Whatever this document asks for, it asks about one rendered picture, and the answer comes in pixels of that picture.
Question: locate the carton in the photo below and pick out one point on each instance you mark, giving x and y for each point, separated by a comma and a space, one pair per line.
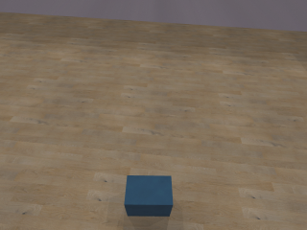
149, 196

